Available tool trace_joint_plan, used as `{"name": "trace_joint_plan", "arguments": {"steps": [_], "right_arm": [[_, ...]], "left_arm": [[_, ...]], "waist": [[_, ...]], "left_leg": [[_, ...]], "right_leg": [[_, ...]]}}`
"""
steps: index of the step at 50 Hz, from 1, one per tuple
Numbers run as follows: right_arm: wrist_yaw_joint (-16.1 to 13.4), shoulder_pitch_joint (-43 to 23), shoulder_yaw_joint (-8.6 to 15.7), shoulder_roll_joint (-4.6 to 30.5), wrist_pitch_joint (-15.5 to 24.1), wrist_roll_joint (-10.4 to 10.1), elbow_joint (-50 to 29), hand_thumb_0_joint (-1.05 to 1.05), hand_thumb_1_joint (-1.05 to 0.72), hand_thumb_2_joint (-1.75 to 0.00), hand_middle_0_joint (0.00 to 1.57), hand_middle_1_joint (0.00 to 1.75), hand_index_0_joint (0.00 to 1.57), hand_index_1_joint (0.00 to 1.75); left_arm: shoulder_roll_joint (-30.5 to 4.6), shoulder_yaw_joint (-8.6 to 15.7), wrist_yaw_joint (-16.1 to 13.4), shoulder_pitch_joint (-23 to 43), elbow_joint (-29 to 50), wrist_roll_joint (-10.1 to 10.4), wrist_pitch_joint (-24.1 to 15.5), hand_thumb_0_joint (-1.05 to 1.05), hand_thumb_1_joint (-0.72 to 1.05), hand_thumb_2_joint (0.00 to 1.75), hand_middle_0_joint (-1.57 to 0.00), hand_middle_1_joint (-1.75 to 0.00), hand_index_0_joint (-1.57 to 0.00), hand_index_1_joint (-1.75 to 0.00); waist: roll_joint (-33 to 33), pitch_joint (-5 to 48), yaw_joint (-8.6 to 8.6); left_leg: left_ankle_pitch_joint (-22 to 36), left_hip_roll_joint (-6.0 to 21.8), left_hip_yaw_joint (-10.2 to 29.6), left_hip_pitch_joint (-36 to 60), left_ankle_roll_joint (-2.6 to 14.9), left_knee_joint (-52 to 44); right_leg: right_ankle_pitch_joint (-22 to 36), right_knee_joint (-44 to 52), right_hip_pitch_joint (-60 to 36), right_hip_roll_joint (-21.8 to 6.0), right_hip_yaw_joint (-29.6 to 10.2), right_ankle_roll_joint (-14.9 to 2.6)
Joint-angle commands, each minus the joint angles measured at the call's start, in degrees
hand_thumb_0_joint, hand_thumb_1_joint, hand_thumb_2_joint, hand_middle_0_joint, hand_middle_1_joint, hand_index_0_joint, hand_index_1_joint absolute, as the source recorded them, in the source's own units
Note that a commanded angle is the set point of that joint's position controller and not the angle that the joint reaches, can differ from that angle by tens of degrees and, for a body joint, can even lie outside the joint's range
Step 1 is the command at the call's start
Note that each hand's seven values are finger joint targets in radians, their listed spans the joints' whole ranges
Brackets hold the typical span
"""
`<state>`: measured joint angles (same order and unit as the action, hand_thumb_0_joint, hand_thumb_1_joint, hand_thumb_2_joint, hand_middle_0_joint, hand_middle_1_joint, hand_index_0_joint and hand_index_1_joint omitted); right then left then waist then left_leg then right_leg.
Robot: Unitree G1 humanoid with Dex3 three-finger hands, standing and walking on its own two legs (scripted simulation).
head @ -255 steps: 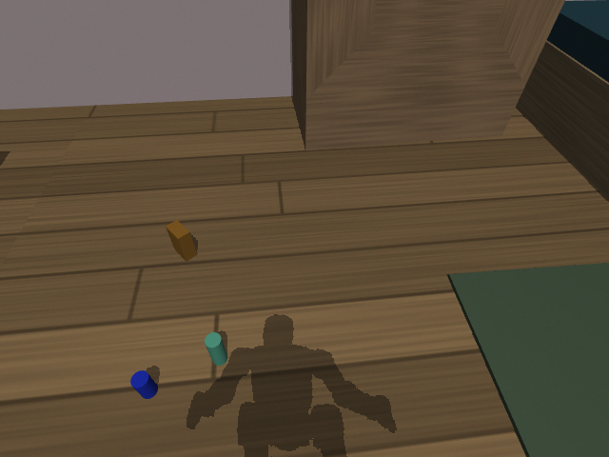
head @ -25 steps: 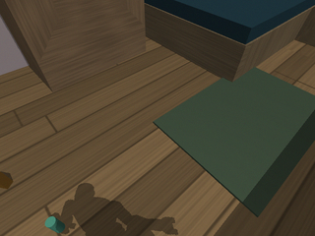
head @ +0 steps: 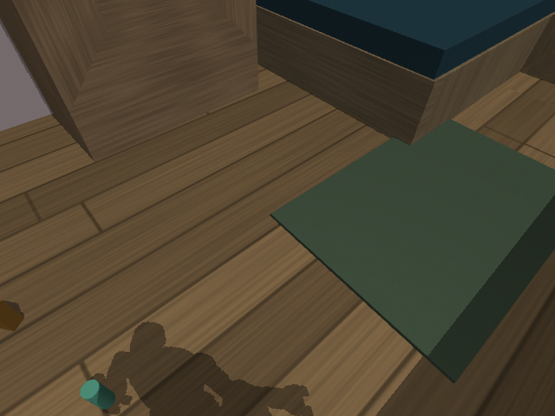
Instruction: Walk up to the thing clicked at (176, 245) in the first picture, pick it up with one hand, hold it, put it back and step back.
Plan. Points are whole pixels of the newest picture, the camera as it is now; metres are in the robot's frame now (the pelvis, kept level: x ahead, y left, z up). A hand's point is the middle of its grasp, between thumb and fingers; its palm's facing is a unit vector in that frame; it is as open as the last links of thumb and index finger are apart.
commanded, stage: stand
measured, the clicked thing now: out of the picture +0.57 +1.05 -0.71
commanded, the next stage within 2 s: walk up in 0.52 s
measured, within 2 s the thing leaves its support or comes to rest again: neither
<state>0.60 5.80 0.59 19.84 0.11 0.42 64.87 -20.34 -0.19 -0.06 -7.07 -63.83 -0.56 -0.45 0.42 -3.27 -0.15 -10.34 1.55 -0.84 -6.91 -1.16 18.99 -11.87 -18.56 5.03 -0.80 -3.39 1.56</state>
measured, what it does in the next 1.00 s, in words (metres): walks ahead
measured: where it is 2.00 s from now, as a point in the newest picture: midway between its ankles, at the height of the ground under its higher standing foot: (288, 295)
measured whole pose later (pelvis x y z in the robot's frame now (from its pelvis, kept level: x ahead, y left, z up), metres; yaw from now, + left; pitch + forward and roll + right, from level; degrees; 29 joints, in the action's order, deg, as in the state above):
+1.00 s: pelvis +0.11 -0.05 +0.00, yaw -1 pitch -3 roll -1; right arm 5.4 11.8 5.4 26.3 1.1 1.0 57.5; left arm -23.9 4.2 2.7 -19.9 -58.6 -0.9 -4.3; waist -4.7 -1.0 2.6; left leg -11.7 1.7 4.9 -29.2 -0.3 53.7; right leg -15.4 -17.5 -0.6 0.9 5.4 -1.1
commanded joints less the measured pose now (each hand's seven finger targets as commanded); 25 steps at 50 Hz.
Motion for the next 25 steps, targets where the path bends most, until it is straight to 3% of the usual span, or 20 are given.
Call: {"name": "trace_joint_plan", "arguments": {"steps": [1, 7, 12, 18, 25], "right_arm": [[-0.81, -2.14, 2.54, 12.51, 1.23, -0.09, -3.6, 0.0, -0.9, -0.9, 0.2, 0.3, 0.2, 0.3], [-0.88, -2.03, 2.43, 12.37, 1.37, -0.1, -3.66, 0.0, -0.9, -0.9, 0.2, 0.3, 0.2, 0.3], [-0.9, -1.35, 2.47, 12.32, 1.11, 0.0, -3.69, 0.0, -0.9, -0.9, 0.2, 0.3, 0.2, 0.3], [-0.88, -2.01, 2.52, 12.32, 1.24, -0.13, -3.82, 0.0, -0.9, -0.9, 0.2, 0.3, 0.2, 0.3], [-0.87, -1.98, 2.57, 12.47, 1.22, -0.08, -3.76, 0.0, -0.9, -0.9, 0.2, 0.3, 0.2, 0.3]], "left_arm": [[-12.12, 2.34, -0.75, 1.71, 3.1, -0.02, -1.38, 0.0, 0.9, 0.9, -0.2, -0.3, -0.2, -0.3], [-12.26, 2.37, -0.75, 1.69, 3.37, 0.02, -1.33, 0.0, 0.9, 0.9, -0.2, -0.3, -0.2, -0.3], [-12.24, 2.37, -0.77, 1.52, 3.2, -0.01, -1.17, 0.0, 0.9, 0.9, -0.2, -0.3, -0.2, -0.3], [-12.39, 2.35, -0.81, 1.34, 3.42, -0.03, -1.26, 0.0, 0.9, 0.9, -0.2, -0.3, -0.2, -0.3], [-12.18, 2.32, -0.74, 1.35, 3.55, -0.03, -1.23, 0.0, 0.9, 0.9, -0.2, -0.3, -0.2, -0.3]], "waist": [[-0.18, 4.57, -0.14], [-1.02, 5.76, -0.14], [-0.12, 3.89, -0.37], [-0.67, 5.03, -0.19], [-0.73, 4.65, -0.12]], "left_leg": [[9.48, 6.03, 4.56, 3.36, 2.2, -2.28], [12.07, 6.19, 4.38, 4.0, 2.2, -1.76], [7.55, 5.86, 4.11, 2.81, 2.23, -2.57], [11.12, 6.0, 4.45, 3.69, 2.16, -1.97], [9.32, 5.89, 4.34, 2.91, 2.2, -2.15]], "right_leg": [[11.19, 2.63, 1.98, -5.92, -2.7, -2.34], [13.58, 1.95, 0.72, -6.15, -2.66, -2.51], [9.04, 2.83, 2.21, -5.98, -2.59, -2.34], [12.47, 2.08, 1.19, -6.05, -2.52, -2.48], [10.91, 2.55, 1.16, -6.06, -2.67, -2.44]]}}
